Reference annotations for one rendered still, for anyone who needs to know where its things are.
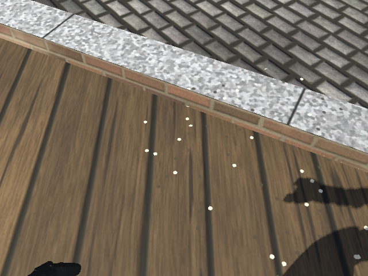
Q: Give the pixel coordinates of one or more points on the left robot hand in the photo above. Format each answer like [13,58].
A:
[57,269]

